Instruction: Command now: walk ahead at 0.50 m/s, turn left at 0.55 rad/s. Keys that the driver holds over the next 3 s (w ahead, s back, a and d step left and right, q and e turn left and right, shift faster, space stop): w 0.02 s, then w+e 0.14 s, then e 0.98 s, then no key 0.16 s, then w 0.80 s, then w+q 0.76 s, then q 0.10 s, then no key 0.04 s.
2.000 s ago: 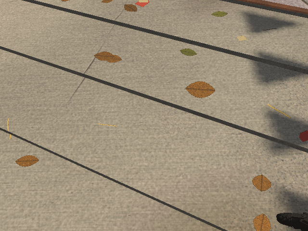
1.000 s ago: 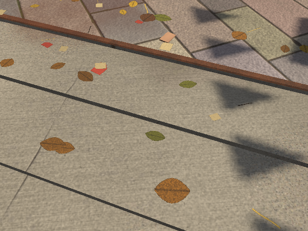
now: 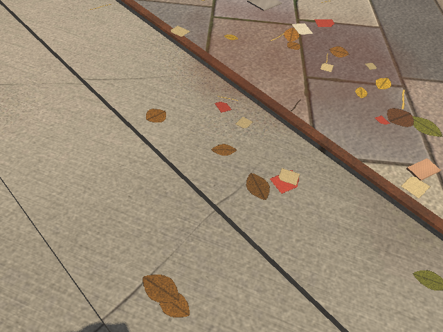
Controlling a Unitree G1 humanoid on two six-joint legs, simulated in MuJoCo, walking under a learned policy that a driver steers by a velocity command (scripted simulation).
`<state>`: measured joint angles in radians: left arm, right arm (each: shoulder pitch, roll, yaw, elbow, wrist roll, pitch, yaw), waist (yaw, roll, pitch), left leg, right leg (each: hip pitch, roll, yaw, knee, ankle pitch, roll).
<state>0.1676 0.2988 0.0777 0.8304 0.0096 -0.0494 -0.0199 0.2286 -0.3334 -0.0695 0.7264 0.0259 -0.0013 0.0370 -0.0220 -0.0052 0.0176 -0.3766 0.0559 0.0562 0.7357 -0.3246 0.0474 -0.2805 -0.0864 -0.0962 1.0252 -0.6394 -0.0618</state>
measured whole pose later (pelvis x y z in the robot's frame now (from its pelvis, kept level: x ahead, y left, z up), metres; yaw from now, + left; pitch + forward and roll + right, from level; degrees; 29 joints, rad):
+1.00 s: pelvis +0.34 +0.04 +0.05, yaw -24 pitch +2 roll -1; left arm 0.16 0.34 0.10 0.65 -0.02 0.06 0.02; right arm 0.17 -0.24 -0.05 0.65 -0.02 -0.01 -0.05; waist -0.01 -0.04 0.03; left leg -0.32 0.02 0.00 0.48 -0.21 0.00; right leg -0.59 0.08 0.08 1.15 -0.41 0.06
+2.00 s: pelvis +0.51 -0.07 +0.06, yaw -35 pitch +2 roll +0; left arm 0.16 0.28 0.05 0.70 -0.01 -0.06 -0.02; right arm 0.42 -0.24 -0.03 0.79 0.00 -0.08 0.01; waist -0.06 -0.04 0.00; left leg -0.02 -0.04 0.03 0.23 -0.25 0.05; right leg -0.72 -0.10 0.02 0.89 -0.07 0.01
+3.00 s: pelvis +1.00 -0.28 +0.09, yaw -8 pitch +2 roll -1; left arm 0.03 0.30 0.05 0.71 0.01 -0.08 -0.01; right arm 0.34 -0.28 -0.06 0.67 0.01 -0.04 -0.01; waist -0.05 -0.03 0.05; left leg -0.17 -0.09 -0.08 0.34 -0.20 0.09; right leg -0.67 -0.07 0.07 0.82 -0.14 0.06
